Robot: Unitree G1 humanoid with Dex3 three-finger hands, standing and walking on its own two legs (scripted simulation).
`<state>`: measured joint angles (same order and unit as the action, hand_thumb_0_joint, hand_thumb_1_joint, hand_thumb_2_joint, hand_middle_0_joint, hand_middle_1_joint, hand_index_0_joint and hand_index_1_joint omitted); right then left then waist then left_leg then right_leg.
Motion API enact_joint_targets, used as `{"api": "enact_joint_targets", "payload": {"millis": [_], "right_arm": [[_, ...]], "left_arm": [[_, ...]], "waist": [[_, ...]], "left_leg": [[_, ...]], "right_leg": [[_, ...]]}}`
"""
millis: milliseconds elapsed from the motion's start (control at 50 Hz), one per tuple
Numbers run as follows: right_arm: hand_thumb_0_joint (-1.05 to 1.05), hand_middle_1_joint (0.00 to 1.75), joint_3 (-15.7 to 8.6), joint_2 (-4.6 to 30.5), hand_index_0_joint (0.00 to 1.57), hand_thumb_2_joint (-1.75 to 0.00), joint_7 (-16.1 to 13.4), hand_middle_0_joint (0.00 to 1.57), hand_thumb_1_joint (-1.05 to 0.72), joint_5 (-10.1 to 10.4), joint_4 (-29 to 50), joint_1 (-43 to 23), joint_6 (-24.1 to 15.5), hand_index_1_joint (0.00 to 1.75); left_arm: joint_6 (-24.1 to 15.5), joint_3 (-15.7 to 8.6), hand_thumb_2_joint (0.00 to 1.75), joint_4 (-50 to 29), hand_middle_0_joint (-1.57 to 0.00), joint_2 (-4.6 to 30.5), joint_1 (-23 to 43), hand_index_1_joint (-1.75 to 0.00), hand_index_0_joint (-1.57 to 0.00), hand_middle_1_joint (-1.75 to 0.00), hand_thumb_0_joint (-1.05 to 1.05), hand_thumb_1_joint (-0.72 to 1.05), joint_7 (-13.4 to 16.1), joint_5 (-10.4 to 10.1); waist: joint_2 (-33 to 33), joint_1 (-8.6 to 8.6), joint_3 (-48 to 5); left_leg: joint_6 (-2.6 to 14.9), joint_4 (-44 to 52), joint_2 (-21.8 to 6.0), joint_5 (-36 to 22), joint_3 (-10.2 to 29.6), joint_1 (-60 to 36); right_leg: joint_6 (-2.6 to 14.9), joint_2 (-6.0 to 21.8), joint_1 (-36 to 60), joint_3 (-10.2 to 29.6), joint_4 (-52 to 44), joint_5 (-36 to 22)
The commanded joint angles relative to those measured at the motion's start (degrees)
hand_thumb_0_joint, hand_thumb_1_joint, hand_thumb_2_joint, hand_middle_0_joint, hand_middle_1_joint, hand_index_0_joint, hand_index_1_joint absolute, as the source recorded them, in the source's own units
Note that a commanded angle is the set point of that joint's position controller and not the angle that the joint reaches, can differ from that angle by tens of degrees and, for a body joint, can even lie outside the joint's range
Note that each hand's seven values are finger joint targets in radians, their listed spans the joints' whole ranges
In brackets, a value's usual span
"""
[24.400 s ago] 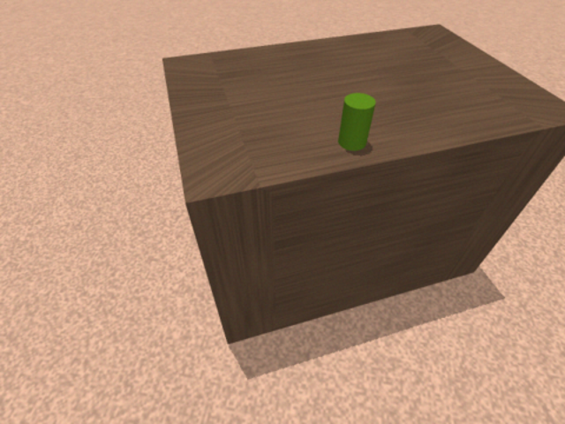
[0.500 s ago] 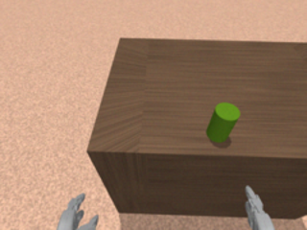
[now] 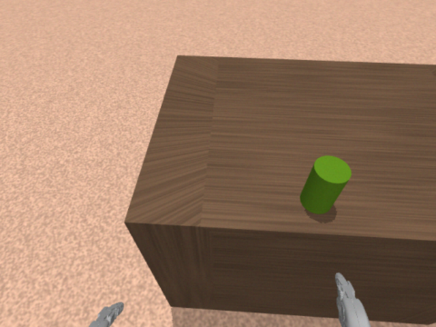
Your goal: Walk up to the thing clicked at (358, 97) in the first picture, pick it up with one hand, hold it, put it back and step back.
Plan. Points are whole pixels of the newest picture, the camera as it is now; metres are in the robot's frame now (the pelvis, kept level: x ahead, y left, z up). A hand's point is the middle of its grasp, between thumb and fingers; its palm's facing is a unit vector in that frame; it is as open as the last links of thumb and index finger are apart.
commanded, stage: home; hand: right
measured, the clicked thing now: (323, 186) +0.40 -0.20 +0.03
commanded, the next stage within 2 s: stand in 1.90 s
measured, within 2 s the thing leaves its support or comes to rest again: neither
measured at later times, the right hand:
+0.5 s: hand out of the picture +0.06 -0.27 -0.14, palm faces -0.03 +0.92 -0.40, open 17.4 cm
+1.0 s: hand out of the picture +0.00 -0.26 -0.15, palm faces -0.06 +0.93 -0.36, open 17.3 cm
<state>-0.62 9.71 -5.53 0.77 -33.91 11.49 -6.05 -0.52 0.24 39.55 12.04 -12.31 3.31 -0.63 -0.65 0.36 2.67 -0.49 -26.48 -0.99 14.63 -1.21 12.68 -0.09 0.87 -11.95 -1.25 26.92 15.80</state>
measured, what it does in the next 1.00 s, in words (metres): stands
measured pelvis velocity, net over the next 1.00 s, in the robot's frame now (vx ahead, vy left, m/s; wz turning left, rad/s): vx -0.04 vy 0.00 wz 0.00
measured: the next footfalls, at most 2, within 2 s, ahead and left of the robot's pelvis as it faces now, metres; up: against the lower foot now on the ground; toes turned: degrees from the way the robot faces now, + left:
none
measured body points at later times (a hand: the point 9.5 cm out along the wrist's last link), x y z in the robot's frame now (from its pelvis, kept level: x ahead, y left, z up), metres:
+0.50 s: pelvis -0.02 +0.00 +0.00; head -0.04 +0.01 +0.45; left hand +0.07 +0.31 -0.12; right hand +0.06 -0.31 -0.11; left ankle -0.01 +0.12 -0.74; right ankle -0.02 -0.12 -0.74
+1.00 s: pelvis -0.04 +0.00 +0.01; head -0.05 +0.01 +0.46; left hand -0.01 +0.31 -0.13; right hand +0.01 -0.31 -0.12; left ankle -0.01 +0.12 -0.74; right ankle -0.02 -0.12 -0.74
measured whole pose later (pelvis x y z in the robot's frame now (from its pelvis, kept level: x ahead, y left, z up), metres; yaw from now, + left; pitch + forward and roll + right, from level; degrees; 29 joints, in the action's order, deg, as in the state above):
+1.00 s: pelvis -0.04 +0.00 +0.01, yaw +0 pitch -3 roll +0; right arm 1.2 20.9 0.4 -1.0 -63.6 11.2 -0.7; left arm 0.3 0.2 64.4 21.1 -11.5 -1.0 0.8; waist -0.5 -0.2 2.0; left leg -0.4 -21.5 -1.3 8.8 -0.8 9.9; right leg 0.0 0.4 -8.6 -1.6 21.0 9.6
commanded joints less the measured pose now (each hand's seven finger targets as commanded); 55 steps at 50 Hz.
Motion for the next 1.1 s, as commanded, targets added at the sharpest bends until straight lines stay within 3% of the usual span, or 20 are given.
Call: {"api": "enact_joint_targets", "payload": {"millis": [0,20,40,60,120,180,280,300,340,400,420,540,600,720,800,920,1000,1080], "right_arm": [[0.00,0.05,-2.6,6.5,0.05,-0.05,-0.8,0.05,0.55,-0.1,9.1,-3.5,-2.0,0.05],[0.00,0.05,-2.7,6.6,0.05,-0.04,-0.8,0.05,0.57,-0.1,9.1,-3.7,-1.8,0.05],[0.00,0.05,-4.9,20.4,0.05,-0.05,1.3,0.05,0.56,-4.2,-1.6,1.7,-0.3,0.05],[0.00,0.05,-5.3,20.5,0.05,-0.04,2.1,0.05,0.57,-3.8,-2.6,2.7,0.6,0.05],[0.00,0.05,-3.8,17.8,0.05,-0.05,3.4,0.05,0.55,-2.8,-4.1,0.7,1.3,0.05],[0.00,0.05,-2.5,18.1,0.05,-0.03,4.1,0.05,0.58,-2.4,-8.0,-1.9,1.5,0.05],[0.00,0.05,-1.9,20.8,0.05,-0.04,4.3,0.05,0.57,-2.3,-13.3,-3.2,2.2,0.05],[0.00,0.05,-1.7,21.0,0.05,-0.05,4.5,0.05,0.55,-2.2,-14.3,-4.2,2.4,0.05],[0.00,0.05,-1.6,21.8,0.05,-0.05,4.6,0.05,0.56,-2.1,-16.2,-4.3,2.6,0.05],[0.00,0.05,-1.1,22.5,0.05,-0.05,4.7,0.05,0.55,-2.0,-18.7,-4.7,3.1,0.05],[0.00,0.05,-1.1,23.1,0.05,-0.06,4.6,0.05,0.55,-2.1,-19.3,-4.8,3.1,0.05],[0.00,0.05,-0.8,24.2,0.05,-0.06,5.1,0.05,0.55,-2.1,-23.1,-4.3,3.9,0.05],[0.00,0.06,-0.7,24.4,0.06,-0.07,5.4,0.06,0.53,-2.0,-24.0,-4.2,3.9,0.06],[0.00,0.05,-0.7,24.6,0.05,-0.06,5.5,0.05,0.54,-2.1,-25.1,-3.8,4.2,0.05],[0.00,0.06,-0.7,23.7,0.05,-0.07,5.5,0.06,0.53,-1.9,-25.4,-3.6,4.1,0.06],[0.00,0.05,-0.7,23.9,0.05,-0.06,5.2,0.05,0.55,-1.8,-25.9,-3.6,4.2,0.05],[0.00,0.05,-0.7,23.8,0.05,-0.06,5.2,0.05,0.55,-1.7,-26.1,-3.9,4.0,0.05],[0.00,0.05,-0.5,23.6,0.05,-0.06,5.0,0.05,0.55,-1.5,-26.5,-4.0,3.9,0.05]], "left_arm": [[-1.9,-2.5,0.90,-8.5,-0.20,6.9,3.8,-0.30,-0.20,-0.30,0.00,0.90,0.4,0.1],[-1.7,-2.5,0.90,-8.4,-0.20,6.8,3.8,-0.30,-0.20,-0.30,0.00,0.90,0.4,0.1],[-1.9,-5.2,0.90,-2.7,-0.20,16.4,1.4,-0.30,-0.20,-0.30,0.00,0.90,-0.8,3.7],[-1.8,-5.4,0.90,-2.0,-0.20,16.6,0.1,-0.30,-0.20,-0.30,0.00,0.90,-1.3,3.6],[-1.9,-4.8,0.90,-0.3,-0.20,15.8,0.9,-0.30,-0.20,-0.30,0.00,0.90,-2.2,2.7],[-1.7,-4.1,0.90,2.5,-0.20,16.1,2.9,-0.30,-0.20,-0.30,0.00,0.90,-2.8,2.3],[-1.2,-3.7,0.90,6.9,-0.20,17.4,4.4,-0.30,-0.20,-0.30,0.00,0.90,-3.1,2.4],[-1.1,-3.4,0.90,7.9,-0.20,17.4,4.0,-0.30,-0.20,-0.30,0.00,0.90,-3.1,2.3],[-1.0,-3.3,0.90,9.6,-0.20,18.4,4.8,-0.30,-0.20,-0.30,0.00,0.90,-3.2,2.3],[-0.7,-2.9,0.90,12.0,-0.20,19.5,5.2,-0.30,-0.20,-0.30,0.00,0.90,-3.2,2.2],[-0.7,-2.8,0.90,12.6,-0.20,19.7,5.6,-0.30,-0.20,-0.30,0.00,0.90,-3.3,2.2],[-0.7,-2.4,0.90,16.2,-0.20,21.5,6.1,-0.30,-0.20,-0.30,0.00,0.90,-3.4,2.0],[-0.9,-2.2,0.90,17.6,-0.20,21.8,5.1,-0.30,-0.20,-0.30,0.00,0.90,-3.6,1.9],[-0.7,-2.4,0.90,19.5,-0.20,21.9,4.4,-0.30,-0.20,-0.29,0.00,0.90,-3.7,1.9],[-0.9,-2.3,0.90,20.2,-0.20,21.5,3.9,-0.30,-0.20,-0.30,0.00,0.90,-3.7,1.9],[-0.7,-2.3,0.90,21.1,-0.20,21.0,3.6,-0.30,-0.20,-0.30,0.00,0.90,-3.7,1.6],[-0.8,-2.2,0.90,21.4,-0.20,20.7,3.5,-0.30,-0.20,-0.30,0.00,0.90,-3.7,1.6],[-0.9,-2.0,0.90,21.7,-0.20,20.4,4.0,-0.30,-0.20,-0.30,0.00,0.90,-3.5,1.4]], "waist": [[1.2,0.68,-10.7],[0.7,0.63,-10.3],[-1.3,-0.35,-12.3],[-1.3,-0.09,-14.7],[-0.3,-0.35,-13.9],[1.4,-0.54,-9.2],[2.2,-0.76,-6.2],[1.8,-1.24,-4.7],[1.0,-0.77,-5.5],[0.9,-0.76,-2.6],[1.3,-0.63,-3.4],[0.3,-0.10,0.9],[0.2,-0.38,-0.1],[1.1,-0.54,2.2],[0.8,-0.46,-0.4],[1.4,-0.51,0.4],[2.0,-0.56,-0.7],[1.3,-0.43,-2.5]], "left_leg": [[0.91,1.9,1.3,-17.4,-1.7,-5.9],[0.89,2.1,1.3,-17.1,-1.6,-5.9],[2.30,-3.7,-5.6,-29.4,3.3,-7.8],[3.02,-4.3,-6.0,-30.9,3.1,-8.6],[2.82,-2.7,-5.7,-28.3,3.2,-7.0],[2.46,-0.2,-5.6,-24.2,3.5,-4.6],[2.40,2.9,-6.0,-22.5,4.8,-4.0],[2.41,3.7,-5.9,-19.1,5.1,-3.3],[2.26,4.2,-5.8,-18.8,5.2,-4.7],[2.01,6.6,-5.5,-12.5,5.4,-3.6],[2.14,6.9,-5.6,-12.5,5.5,-4.1],[2.22,10.3,-5.3,0.8,6.5,-2.2],[2.40,10.5,-5.3,1.4,6.6,-3.1],[2.51,11.9,-5.1,8.8,7.7,0.7],[2.68,10.8,-5.4,4.9,7.6,-1.7],[2.58,11.6,-5.8,5.9,8.1,-0.8],[2.45,11.5,-5.9,3.5,8.0,-0.9],[2.38,10.8,-6.3,-2.7,7.4,-3.3]], "right_leg": [[0.34,-0.7,2.9,-1.1,-3.2,-18.5],[0.31,-0.7,2.8,-1.2,-3.2,-18.1],[1.24,4.8,2.4,3.7,0.5,-28.6],[1.39,5.0,4.2,3.6,1.0,-29.4],[1.24,5.3,4.8,3.7,0.8,-27.1],[1.13,5.2,3.9,3.9,-0.9,-22.7],[1.48,5.3,5.5,4.3,-3.2,-19.0],[1.49,5.3,4.8,4.2,-4.4,-16.3],[1.78,5.5,5.8,4.6,-5.2,-16.5],[1.67,5.2,4.6,4.9,-7.7,-10.3],[1.68,5.3,5.4,5.1,-7.8,-10.7],[1.69,5.3,1.5,6.5,-12.3,1.7],[1.92,5.6,1.8,7.0,-13.0,2.6],[1.71,4.9,0.3,7.2,-13.5,7.9],[1.93,5.5,0.7,7.5,-13.2,5.1],[1.88,5.2,0.0,7.4,-12.5,4.1],[1.72,5.3,1.7,7.0,-11.7,0.3],[1.73,5.9,3.2,6.9,-11.3,-5.5]]}}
